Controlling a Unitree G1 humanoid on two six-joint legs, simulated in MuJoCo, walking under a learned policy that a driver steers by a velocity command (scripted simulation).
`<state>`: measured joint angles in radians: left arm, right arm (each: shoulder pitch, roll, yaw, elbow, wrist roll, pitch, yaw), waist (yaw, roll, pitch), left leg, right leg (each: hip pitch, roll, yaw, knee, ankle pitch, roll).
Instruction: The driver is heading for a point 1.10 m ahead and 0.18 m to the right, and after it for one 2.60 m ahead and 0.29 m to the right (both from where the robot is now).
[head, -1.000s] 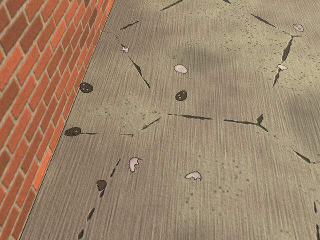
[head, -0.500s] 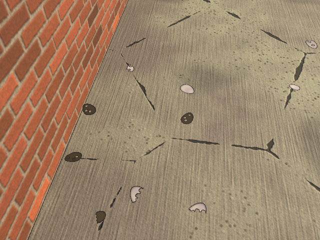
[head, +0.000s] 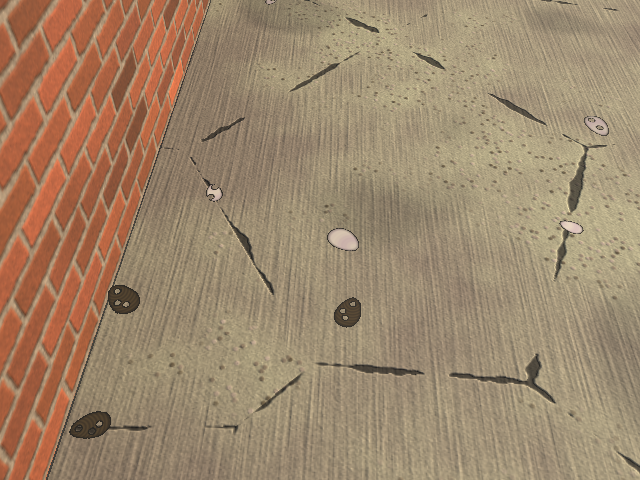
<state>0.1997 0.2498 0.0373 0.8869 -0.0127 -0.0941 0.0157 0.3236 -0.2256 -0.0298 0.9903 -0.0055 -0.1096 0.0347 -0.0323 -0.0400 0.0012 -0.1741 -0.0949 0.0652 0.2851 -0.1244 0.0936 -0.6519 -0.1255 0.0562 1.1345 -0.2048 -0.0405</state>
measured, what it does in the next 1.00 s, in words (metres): walks ahead: right foot, then left foot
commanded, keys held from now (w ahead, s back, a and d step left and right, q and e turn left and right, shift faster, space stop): w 0.28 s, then no key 0.72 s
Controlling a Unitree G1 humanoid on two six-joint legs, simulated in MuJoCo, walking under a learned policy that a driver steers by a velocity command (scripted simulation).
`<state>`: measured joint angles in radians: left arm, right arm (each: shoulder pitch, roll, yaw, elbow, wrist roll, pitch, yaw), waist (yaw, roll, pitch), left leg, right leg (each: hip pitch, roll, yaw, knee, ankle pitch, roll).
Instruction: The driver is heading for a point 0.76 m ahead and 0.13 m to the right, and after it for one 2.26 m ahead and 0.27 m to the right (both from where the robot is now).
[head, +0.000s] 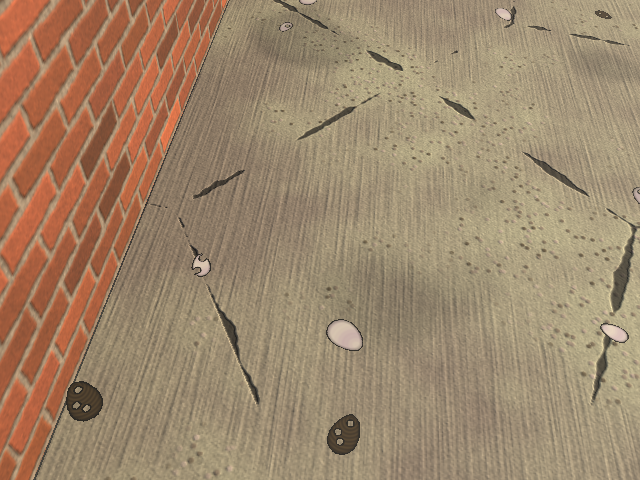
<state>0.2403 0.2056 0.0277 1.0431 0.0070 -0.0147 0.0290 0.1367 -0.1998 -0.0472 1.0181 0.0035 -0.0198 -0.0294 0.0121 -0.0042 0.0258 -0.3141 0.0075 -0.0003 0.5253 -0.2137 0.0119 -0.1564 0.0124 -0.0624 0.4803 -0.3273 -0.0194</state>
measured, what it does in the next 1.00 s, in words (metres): lifts its right foot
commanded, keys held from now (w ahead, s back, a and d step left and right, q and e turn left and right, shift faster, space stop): no key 0.62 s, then w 0.24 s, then w+e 0.14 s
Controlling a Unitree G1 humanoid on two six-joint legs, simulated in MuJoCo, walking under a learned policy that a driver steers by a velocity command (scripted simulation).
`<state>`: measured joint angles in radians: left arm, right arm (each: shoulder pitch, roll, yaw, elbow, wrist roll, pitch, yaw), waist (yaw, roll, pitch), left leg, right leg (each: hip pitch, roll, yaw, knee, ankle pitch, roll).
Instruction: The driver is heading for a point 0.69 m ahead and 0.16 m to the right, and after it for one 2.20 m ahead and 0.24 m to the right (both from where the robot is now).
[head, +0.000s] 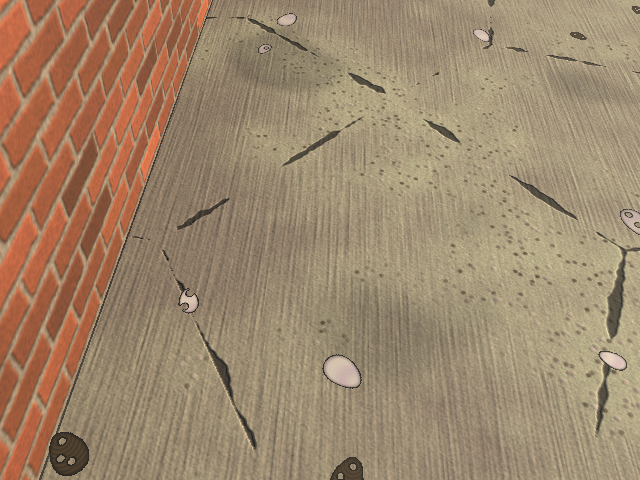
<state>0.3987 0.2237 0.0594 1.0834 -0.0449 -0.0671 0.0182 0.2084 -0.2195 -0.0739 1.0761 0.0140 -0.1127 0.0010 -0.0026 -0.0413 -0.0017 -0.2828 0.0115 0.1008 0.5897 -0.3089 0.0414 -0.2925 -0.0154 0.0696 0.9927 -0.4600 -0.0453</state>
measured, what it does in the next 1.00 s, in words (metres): walks ahead, turning right: right foot, then left foot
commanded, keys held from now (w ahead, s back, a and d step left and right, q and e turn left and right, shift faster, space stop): w+e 0.62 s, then w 0.26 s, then q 0.12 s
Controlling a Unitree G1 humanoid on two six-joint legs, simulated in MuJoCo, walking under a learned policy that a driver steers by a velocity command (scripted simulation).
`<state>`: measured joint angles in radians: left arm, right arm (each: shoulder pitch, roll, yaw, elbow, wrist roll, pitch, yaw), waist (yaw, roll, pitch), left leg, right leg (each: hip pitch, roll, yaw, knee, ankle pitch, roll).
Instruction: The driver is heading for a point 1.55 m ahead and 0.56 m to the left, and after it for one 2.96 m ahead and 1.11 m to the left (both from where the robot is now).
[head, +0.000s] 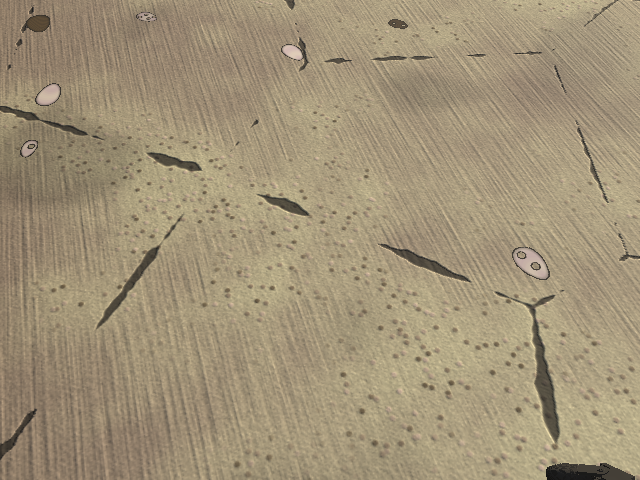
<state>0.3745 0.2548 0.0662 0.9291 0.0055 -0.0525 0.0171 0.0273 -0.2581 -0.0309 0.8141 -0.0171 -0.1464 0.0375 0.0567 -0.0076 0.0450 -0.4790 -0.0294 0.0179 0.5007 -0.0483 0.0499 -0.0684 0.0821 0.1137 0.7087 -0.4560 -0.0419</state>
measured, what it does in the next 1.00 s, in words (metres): walks ahead, turning left: right foot, then left foot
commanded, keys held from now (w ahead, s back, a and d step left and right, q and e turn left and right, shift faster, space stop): q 0.82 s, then no key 0.18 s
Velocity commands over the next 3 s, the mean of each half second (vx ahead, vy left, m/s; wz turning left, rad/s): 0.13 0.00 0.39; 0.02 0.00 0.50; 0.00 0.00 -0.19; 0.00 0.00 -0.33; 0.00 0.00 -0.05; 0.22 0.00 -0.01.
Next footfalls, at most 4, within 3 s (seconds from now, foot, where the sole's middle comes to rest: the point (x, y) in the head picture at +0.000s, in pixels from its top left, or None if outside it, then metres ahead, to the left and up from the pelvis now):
0.46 right None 0.23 -0.11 -0.76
0.90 left None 0.11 0.13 -0.76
1.36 right None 0.18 -0.07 -0.76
1.76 left None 0.12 0.16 -0.76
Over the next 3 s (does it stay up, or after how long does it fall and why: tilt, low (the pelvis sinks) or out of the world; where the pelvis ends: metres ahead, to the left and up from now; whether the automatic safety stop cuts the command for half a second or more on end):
stays up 0.18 0.07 0.03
